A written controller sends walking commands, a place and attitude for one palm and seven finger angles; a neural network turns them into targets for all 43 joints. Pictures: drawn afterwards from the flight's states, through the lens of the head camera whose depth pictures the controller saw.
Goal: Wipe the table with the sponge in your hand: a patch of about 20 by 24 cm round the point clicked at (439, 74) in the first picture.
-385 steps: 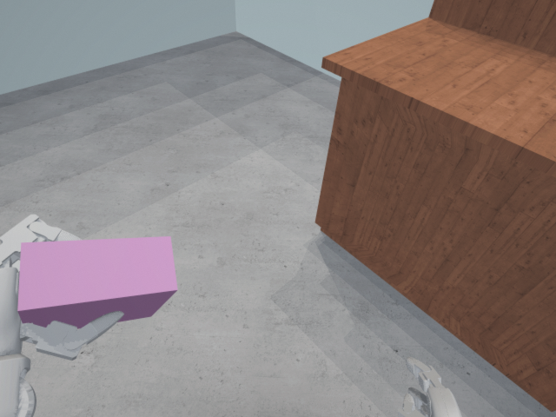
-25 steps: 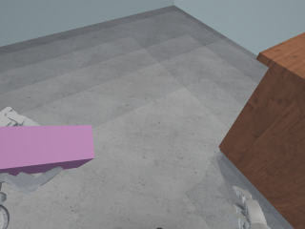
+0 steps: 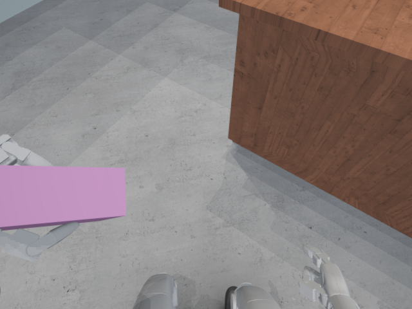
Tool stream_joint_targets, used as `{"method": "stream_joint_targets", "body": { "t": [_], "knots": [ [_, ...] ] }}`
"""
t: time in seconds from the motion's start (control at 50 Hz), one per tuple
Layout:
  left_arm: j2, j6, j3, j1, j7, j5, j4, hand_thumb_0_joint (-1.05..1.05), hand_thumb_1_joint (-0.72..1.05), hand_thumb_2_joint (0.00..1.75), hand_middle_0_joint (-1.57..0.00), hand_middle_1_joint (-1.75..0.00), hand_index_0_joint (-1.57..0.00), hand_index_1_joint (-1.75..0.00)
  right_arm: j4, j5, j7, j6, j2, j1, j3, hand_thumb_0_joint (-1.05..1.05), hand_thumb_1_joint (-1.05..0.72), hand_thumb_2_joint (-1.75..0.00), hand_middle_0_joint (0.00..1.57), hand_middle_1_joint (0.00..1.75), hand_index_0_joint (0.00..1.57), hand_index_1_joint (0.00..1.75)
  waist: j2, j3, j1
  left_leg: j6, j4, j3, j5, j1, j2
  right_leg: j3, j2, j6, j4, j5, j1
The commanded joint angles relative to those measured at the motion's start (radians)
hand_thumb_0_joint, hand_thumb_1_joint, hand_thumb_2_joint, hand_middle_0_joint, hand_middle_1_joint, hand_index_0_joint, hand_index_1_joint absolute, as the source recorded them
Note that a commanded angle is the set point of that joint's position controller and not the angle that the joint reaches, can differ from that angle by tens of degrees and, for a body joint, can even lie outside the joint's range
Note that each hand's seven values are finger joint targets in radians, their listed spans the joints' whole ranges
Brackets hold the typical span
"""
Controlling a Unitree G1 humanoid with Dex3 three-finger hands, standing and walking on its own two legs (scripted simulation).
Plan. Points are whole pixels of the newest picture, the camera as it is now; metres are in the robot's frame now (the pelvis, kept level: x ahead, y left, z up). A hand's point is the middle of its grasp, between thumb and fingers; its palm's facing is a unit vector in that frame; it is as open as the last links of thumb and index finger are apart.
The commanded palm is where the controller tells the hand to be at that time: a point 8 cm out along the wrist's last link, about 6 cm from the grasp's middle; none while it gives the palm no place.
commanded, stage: turn to face it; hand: left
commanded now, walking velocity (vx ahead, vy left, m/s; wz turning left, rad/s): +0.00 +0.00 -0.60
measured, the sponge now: (77, 199) +0.25 +0.18 +0.14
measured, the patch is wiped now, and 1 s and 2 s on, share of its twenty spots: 0.00 0.00 0.00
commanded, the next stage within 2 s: take the last steps up to it in 1.54 s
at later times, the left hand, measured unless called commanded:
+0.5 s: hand (86, 235) +0.20 +0.14 +0.18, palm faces +0.18 -0.89 -0.42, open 10.1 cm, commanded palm +0.16 +0.19 +0.19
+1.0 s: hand (165, 289) +0.15 +0.05 +0.17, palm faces -0.13 -0.90 -0.43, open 10.1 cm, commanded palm +0.12 +0.11 +0.19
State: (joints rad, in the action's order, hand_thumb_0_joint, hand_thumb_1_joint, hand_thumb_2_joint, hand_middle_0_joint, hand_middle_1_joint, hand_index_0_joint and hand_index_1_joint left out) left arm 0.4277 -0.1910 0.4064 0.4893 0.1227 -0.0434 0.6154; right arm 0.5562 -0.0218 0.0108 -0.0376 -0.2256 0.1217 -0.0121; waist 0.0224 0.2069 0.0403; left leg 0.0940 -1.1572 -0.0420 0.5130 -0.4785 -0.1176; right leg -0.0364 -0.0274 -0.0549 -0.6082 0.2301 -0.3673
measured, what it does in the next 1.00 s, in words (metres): walks backwards, turning right: left foot, then right foot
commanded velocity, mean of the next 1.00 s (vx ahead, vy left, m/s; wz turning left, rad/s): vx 0.00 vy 0.00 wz -0.60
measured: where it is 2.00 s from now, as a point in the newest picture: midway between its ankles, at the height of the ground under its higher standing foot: outside the picture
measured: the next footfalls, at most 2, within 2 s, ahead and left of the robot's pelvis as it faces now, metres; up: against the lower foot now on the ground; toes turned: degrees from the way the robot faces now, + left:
left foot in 0.24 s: +0.03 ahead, +0.13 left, +0.00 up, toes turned -3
right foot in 0.54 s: -0.07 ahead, -0.17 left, +0.00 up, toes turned -25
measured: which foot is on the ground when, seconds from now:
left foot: up 0.00-0.22, down 0.24-0.54, up 0.56-0.98, down 1.00-1.00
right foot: down 0.00-0.26, up 0.28-0.52, down 0.54-1.00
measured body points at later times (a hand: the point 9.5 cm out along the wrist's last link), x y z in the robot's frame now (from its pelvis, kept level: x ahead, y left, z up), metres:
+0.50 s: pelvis -0.08 -0.03 +0.00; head -0.06 -0.05 +0.45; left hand +0.18 +0.18 +0.20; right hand +0.05 -0.25 -0.09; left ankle -0.01 +0.13 -0.73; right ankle -0.10 -0.15 -0.70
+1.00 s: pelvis -0.17 -0.04 +0.00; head -0.13 -0.05 +0.45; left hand +0.15 +0.10 +0.20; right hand -0.16 -0.36 -0.07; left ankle -0.11 +0.09 -0.73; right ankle -0.11 -0.15 -0.73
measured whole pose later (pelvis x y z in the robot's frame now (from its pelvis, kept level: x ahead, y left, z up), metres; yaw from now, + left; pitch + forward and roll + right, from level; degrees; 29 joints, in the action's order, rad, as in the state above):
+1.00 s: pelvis -0.17 -0.04 +0.00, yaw -34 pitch +1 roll +2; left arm 0.39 -0.17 0.38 0.50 0.14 -0.04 0.56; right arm 0.53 -0.01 -0.02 -0.08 -0.27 0.17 -0.04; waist -0.06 0.04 -0.01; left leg 0.03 -0.54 -0.06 0.41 -0.24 -0.02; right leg 0.10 -0.11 -0.06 -0.49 0.07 -0.43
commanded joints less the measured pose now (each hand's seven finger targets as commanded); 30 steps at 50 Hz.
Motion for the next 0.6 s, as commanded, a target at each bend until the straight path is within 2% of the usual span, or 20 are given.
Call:
{"method": "stream_joint_targets", "body": {
  "t": [0.0,0.06,0.1,0.14,0.18,0.2,0.22,0.24,0.26,0.28,0.3,0.34,0.38,0.44,0.48,0.5,0.52,0.54,0.56,0.58],
  "knots": [
    [0.199,-0.075,0.261,0.150,0.046,-0.035,0.233,0.00,0.10,1.30,-1.20,-1.60,-1.20,-1.60,-0.165,0.003,-0.002,0.009,-0.050,-0.066,-0.029,0.00,-0.90,-0.90,0.20,0.30,0.20,0.30,-0.098,-0.427,-0.051,0.004,0.115,0.028,-0.052,-0.030,0.008,0.292,0.268,-0.115,0.184,-0.467,0.301],
    [0.181,-0.063,0.244,0.141,0.052,-0.032,0.186,0.00,0.10,1.30,-1.20,-1.60,-1.20,-1.60,-0.158,0.005,-0.012,0.008,-0.072,-0.048,-0.047,0.00,-0.90,-0.90,0.20,0.30,0.20,0.30,-0.136,-0.394,-0.061,-0.007,0.251,0.004,-0.053,0.057,0.045,0.360,0.249,-0.122,0.237,-0.265,0.187],
    [0.162,-0.047,0.215,0.132,0.052,-0.029,0.160,0.00,0.10,1.30,-1.20,-1.60,-1.20,-1.60,-0.161,0.002,-0.015,0.012,-0.084,-0.039,-0.047,0.00,-0.90,-0.90,0.20,0.30,0.20,0.30,-0.150,-0.383,-0.068,-0.018,0.360,0.003,-0.042,0.112,0.058,0.389,0.244,-0.120,0.246,-0.199,0.157],
    [0.141,-0.035,0.179,0.108,0.049,-0.021,0.129,0.00,0.10,1.30,-1.20,-1.60,-1.20,-1.60,-0.159,0.002,-0.018,0.010,-0.096,-0.021,-0.045,0.00,-0.90,-0.90,0.20,0.30,0.20,0.30,-0.147,-0.368,-0.061,-0.029,0.473,-0.003,-0.070,0.191,0.073,0.409,0.220,-0.095,0.264,-0.077,0.086],
    [0.122,-0.029,0.128,0.062,0.043,-0.017,0.129,0.00,0.10,1.30,-1.20,-1.60,-1.20,-1.60,-0.157,-0.001,-0.025,0.010,-0.105,-0.002,-0.044,0.00,-0.90,-0.90,0.20,0.30,0.20,0.30,-0.121,-0.348,-0.046,-0.050,0.654,-0.001,-0.138,0.332,0.052,0.390,0.184,-0.044,0.231,0.014,-0.012],
    [0.115,-0.037,0.110,0.029,0.037,-0.013,0.146,0.00,0.10,1.30,-1.20,-1.60,-1.20,-1.60,-0.161,0.002,-0.032,0.017,-0.112,0.009,-0.046,0.00,-0.90,-0.90,0.20,0.30,0.20,0.30,-0.066,-0.334,-0.041,-0.080,0.751,0.026,-0.136,0.405,0.002,0.363,0.132,-0.008,0.161,0.059,-0.088],
    [0.113,-0.047,0.103,-0.007,0.031,-0.008,0.159,0.00,0.10,1.30,-1.20,-1.60,-1.20,-1.60,-0.170,0.012,-0.041,0.024,-0.129,-0.005,-0.049,0.00,-0.90,-0.90,0.20,0.30,0.20,0.30,0.062,-0.278,-0.044,-0.145,0.841,0.169,-0.123,0.425,-0.149,0.290,0.044,0.035,0.009,0.170,-0.215],
    [0.119,-0.054,0.097,-0.048,0.030,0.011,0.196,0.00,0.10,1.30,-1.20,-1.60,-1.20,-1.60,-0.185,0.009,-0.046,0.031,-0.135,-0.017,-0.050,0.00,-0.90,-0.90,0.20,0.30,0.20,0.30,0.238,-0.263,-0.059,-0.225,0.886,0.282,-0.264,0.386,-0.319,0.137,-0.026,0.079,-0.284,0.275,-0.258],
    [0.144,-0.056,0.109,-0.078,0.036,0.031,0.175,0.00,0.10,1.30,-1.20,-1.60,-1.20,-1.60,-0.177,0.010,-0.050,0.043,-0.100,-0.028,-0.041,0.00,-0.90,-0.90,0.20,0.30,0.20,0.30,0.246,-0.243,-0.065,-0.263,0.906,0.262,-0.260,0.239,-0.374,0.084,0.003,0.094,-0.543,0.262,-0.214],
    [0.173,-0.063,0.123,-0.133,0.036,0.041,0.204,0.00,0.10,1.30,-1.20,-1.60,-1.20,-1.60,-0.168,0.016,-0.045,0.054,-0.084,-0.040,-0.038,0.00,-0.90,-0.90,0.20,0.30,0.20,0.30,0.249,-0.233,-0.070,-0.259,0.907,0.225,-0.191,0.138,-0.364,0.103,0.030,0.100,-0.661,0.239,-0.176],
    [0.114,-0.059,0.068,-0.141,0.026,0.039,0.183,0.00,0.10,1.30,-1.20,-1.60,-1.20,-1.60,-0.170,0.013,-0.039,0.060,-0.093,-0.035,-0.044,0.00,-0.90,-0.90,0.20,0.30,0.20,0.30,0.234,-0.169,-0.059,-0.260,0.897,0.152,-0.193,0.094,-0.341,0.094,0.051,0.106,-0.686,0.221,-0.189],
    [0.063,-0.051,-0.005,-0.190,0.024,0.029,0.168,0.00,0.10,1.30,-1.20,-1.60,-1.20,-1.60,-0.163,-0.003,-0.023,0.074,-0.106,-0.026,-0.045,0.00,-0.90,-0.90,0.20,0.30,0.20,0.30,0.259,-0.131,-0.067,-0.203,0.857,-0.013,-0.232,0.122,-0.284,0.024,0.075,0.116,-0.542,0.219,-0.177],
    [0.071,-0.052,-0.007,-0.228,0.033,0.027,0.179,0.00,0.10,1.30,-1.20,-1.60,-1.20,-1.60,-0.166,-0.007,-0.020,0.096,-0.111,0.004,-0.042,0.00,-0.90,-0.90,0.20,0.30,0.20,0.30,0.274,-0.138,-0.061,-0.161,0.830,-0.076,-0.243,0.134,-0.254,-0.042,0.061,0.123,-0.358,0.229,-0.090],
    [0.088,-0.054,0.013,-0.228,0.033,0.022,0.127,0.00,0.10,1.30,-1.20,-1.60,-1.20,-1.60,-0.162,0.004,-0.012,0.121,-0.118,0.035,-0.042,0.00,-0.90,-0.90,0.20,0.30,0.20,0.30,0.251,-0.190,-0.057,-0.137,0.736,-0.072,-0.331,0.178,-0.260,-0.102,0.035,0.129,-0.134,0.237,0.040],
    [0.091,-0.045,0.030,-0.196,0.031,0.023,0.092,0.00,0.10,1.30,-1.20,-1.60,-1.20,-1.60,-0.161,-0.002,-0.009,0.130,-0.115,0.059,-0.046,0.00,-0.90,-0.90,0.20,0.30,0.20,0.30,0.195,-0.244,-0.059,-0.094,0.572,-0.116,-0.365,0.207,-0.214,-0.120,0.016,0.116,0.060,0.077,0.143],
    [0.105,-0.050,0.041,-0.207,0.030,0.022,0.111,0.00,0.10,1.30,-1.20,-1.60,-1.20,-1.60,-0.160,-0.006,-0.002,0.130,-0.100,0.068,-0.041,0.00,-0.90,-0.90,0.20,0.30,0.20,0.30,0.095,-0.283,-0.052,-0.068,0.438,-0.130,-0.341,0.207,-0.171,-0.042,0.078,0.082,0.161,-0.044,0.194],
    [0.162,-0.058,0.090,-0.190,0.035,0.022,0.096,0.00,0.10,1.30,-1.20,-1.60,-1.20,-1.60,-0.167,-0.006,-0.005,0.127,-0.072,0.052,-0.036,0.00,-0.90,-0.90,0.20,0.30,0.20,0.30,-0.148,-0.287,-0.056,-0.024,0.253,-0.149,-0.090,0.064,-0.066,0.191,0.216,0.000,0.203,-0.378,0.277],
    [0.223,-0.064,0.161,-0.152,0.046,0.012,0.090,0.00,0.10,1.30,-1.20,-1.60,-1.20,-1.60,-0.182,0.006,-0.012,0.119,-0.056,-0.015,-0.017,0.00,-0.90,-0.90,0.20,0.30,0.20,0.30,-0.314,-0.309,-0.085,0.001,0.033,-0.087,0.168,-0.135,0.034,0.444,0.365,-0.103,0.210,-0.721,0.337],
    [0.201,-0.050,0.156,-0.128,0.040,-0.006,0.087,0.00,0.10,1.30,-1.20,-1.60,-1.20,-1.60,-0.171,-0.005,-0.016,0.104,-0.058,-0.033,-0.029,0.00,-0.90,-0.90,0.20,0.30,0.20,0.30,-0.310,-0.348,-0.081,-0.004,-0.071,0.044,0.087,-0.111,0.002,0.457,0.379,-0.103,0.223,-0.623,0.296],
    [0.212,-0.043,0.177,-0.062,0.033,-0.011,0.098,0.00,0.10,1.30,-1.20,-1.60,-1.20,-1.60,-0.185,-0.007,-0.012,0.085,-0.071,-0.045,-0.037,0.00,-0.90,-0.90,0.20,0.30,0.20,0.30,-0.253,-0.357,-0.077,-0.002,-0.105,0.076,0.051,-0.121,-0.005,0.471,0.362,-0.108,0.218,-0.500,0.282]
  ]
}}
